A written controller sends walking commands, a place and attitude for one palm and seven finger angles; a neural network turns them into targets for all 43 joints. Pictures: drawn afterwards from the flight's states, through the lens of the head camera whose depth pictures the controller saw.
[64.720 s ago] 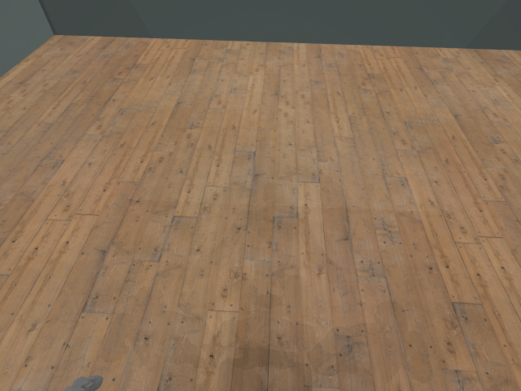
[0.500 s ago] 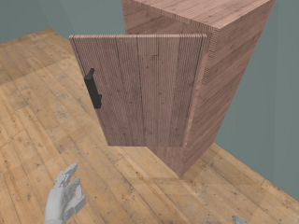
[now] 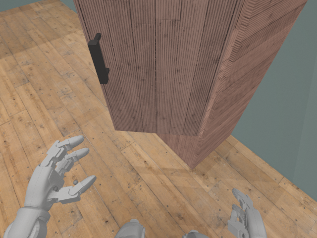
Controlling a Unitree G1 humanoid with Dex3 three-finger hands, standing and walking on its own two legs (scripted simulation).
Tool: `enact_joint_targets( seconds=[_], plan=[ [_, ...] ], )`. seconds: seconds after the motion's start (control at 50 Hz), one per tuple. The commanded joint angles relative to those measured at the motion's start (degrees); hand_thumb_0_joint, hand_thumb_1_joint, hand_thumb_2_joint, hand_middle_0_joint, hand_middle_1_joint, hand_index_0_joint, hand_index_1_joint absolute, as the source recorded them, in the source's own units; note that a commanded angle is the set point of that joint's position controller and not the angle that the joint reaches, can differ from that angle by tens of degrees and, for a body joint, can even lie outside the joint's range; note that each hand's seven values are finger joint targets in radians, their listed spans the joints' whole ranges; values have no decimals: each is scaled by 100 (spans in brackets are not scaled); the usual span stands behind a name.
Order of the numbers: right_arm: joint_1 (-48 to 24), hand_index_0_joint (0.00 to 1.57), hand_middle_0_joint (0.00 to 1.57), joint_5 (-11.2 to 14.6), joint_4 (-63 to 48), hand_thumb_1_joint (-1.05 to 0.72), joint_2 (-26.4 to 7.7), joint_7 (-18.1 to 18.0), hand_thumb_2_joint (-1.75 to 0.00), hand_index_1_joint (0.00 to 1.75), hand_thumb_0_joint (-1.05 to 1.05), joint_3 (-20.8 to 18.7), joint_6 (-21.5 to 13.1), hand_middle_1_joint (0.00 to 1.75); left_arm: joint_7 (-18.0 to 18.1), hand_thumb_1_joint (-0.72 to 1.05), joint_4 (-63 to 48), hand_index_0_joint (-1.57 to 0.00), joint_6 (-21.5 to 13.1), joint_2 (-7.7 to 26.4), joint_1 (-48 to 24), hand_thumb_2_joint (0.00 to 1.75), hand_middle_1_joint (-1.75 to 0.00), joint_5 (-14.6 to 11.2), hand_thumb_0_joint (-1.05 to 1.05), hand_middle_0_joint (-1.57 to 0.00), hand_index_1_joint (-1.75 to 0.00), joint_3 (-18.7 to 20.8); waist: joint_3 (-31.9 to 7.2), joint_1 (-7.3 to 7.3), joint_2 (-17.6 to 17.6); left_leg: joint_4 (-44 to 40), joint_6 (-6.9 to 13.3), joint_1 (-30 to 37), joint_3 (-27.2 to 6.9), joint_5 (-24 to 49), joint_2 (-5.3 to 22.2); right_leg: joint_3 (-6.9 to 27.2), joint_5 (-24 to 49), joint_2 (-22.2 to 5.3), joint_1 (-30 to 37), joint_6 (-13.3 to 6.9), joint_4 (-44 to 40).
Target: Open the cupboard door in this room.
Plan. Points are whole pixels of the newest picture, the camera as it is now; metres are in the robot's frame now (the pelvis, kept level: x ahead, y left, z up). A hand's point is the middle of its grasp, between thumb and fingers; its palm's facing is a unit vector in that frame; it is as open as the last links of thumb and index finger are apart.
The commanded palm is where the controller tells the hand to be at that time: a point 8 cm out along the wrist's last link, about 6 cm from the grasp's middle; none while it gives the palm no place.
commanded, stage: raise the hand with hooked fingers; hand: left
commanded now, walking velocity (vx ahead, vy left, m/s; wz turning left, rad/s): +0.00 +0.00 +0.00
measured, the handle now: (101, 59) +0.56 +0.22 +0.13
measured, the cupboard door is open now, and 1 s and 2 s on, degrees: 45 45 45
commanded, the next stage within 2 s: move the hooked fingers beside the handle in 1.42 s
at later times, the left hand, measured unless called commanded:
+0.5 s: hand (49, 153) +0.26 +0.26 +0.10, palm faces +0.04 -1.00 -0.06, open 13.0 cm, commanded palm +0.24 +0.31 +0.11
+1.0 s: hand (25, 117) +0.32 +0.31 +0.15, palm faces +0.05 -1.00 -0.04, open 14.0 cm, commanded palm +0.28 +0.35 +0.15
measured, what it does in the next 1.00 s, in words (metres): stands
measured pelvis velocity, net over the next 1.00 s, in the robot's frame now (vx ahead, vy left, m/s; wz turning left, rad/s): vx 0.02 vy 0.03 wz -0.01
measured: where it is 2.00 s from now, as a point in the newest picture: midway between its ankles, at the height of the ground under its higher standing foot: outside the picture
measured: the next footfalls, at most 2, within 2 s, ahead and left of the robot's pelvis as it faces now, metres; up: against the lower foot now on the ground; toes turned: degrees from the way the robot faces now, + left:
none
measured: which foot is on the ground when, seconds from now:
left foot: down 0.00-1.00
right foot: down 0.00-1.00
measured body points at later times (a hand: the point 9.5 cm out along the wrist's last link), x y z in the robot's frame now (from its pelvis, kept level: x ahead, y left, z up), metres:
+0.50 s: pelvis +0.01 +0.02 +0.03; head +0.04 +0.03 +0.48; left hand +0.26 +0.31 +0.11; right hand +0.17 -0.23 -0.04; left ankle +0.04 +0.12 -0.67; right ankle +0.01 -0.09 -0.67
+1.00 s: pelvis +0.02 +0.03 +0.05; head +0.04 +0.03 +0.50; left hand +0.31 +0.36 +0.16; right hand +0.17 -0.22 -0.03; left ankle +0.04 +0.12 -0.67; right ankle +0.01 -0.08 -0.67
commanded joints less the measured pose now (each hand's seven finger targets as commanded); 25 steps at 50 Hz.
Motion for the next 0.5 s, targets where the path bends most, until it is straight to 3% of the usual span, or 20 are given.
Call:
enact_joint_targets(
  seconds=[0.0,0.04,0.06,0.1,0.16,0.2,0.32,0.36,0.48],
  plan=[
    [-245,20,20,52,-933,-90,-897,-137,-90,30,0,-411,-335,30,98,8,-1008,-26,17,931,-154,55,-82,-284,0,-26,-82,859,-1280,-25,-197,-1144,204,912,-45,1255,-190,853,1110,-95,1153,336,-1480],
    [-223,20,20,32,-908,-90,-881,-114,-90,30,0,-394,-390,30,231,4,-1032,-26,-80,841,-221,53,-86,-271,0,-26,-86,790,-1068,-47,-168,-1273,193,985,-51,1195,-181,762,1002,-71,1047,324,-1518],
    [-226,20,20,17,-893,-90,-919,-120,-90,30,0,-391,-398,30,250,1,-936,-26,-121,981,-303,52,-87,-269,0,-26,-87,886,-988,-16,-309,-1293,195,972,-78,1219,-175,776,1006,-54,1098,301,-1530],
    [-113,20,20,12,-843,-90,-949,-98,-90,30,0,-384,-455,30,241,-3,-914,-27,-247,913,-433,50,-90,-210,0,-27,-90,781,-988,-77,-106,-1381,193,1106,-44,1189,-184,719,990,-56,1018,295,-1547],
    [-62,20,20,37,-818,-90,-1045,-109,-90,30,0,-402,-506,30,163,-10,-687,-27,-295,1036,-538,47,-94,-245,0,-27,-94,864,-843,-86,-331,-1487,202,1094,-49,1061,-193,741,789,-52,1067,292,-1680],
    [-7,20,20,64,-798,-90,-1082,-123,-90,30,0,-403,-536,30,84,-15,-746,-27,-302,1130,-761,45,-98,-240,0,-27,-98,883,-929,-100,-24,-1579,200,1301,-8,1039,-199,724,765,-62,1069,284,-1732],
    [58,20,20,76,-754,-90,-1143,-167,-90,30,0,-357,-578,30,51,-29,-686,-29,-146,1349,-1251,39,-107,-278,0,-29,-107,1023,-797,-127,118,-1868,190,1683,-71,1087,-178,561,972,-2,1153,248,-1838],
    [72,20,20,65,-749,-90,-1166,-163,-90,30,0,-345,-580,30,44,-34,-750,-29,-100,1469,-1424,37,-110,-278,0,-29,-110,1105,-909,-84,322,-1925,182,1889,-100,1316,-175,530,1245,19,1311,208,-1815],
    [70,20,20,104,-763,-90,-1195,-177,-90,30,0,-299,-506,30,-143,-48,-310,-30,296,1560,-1845,31,-118,-305,0,-30,-118,1164,-774,-114,221,-2114,164,2111,-102,1481,-167,468,1538,57,1435,212,-1974]
  ],
)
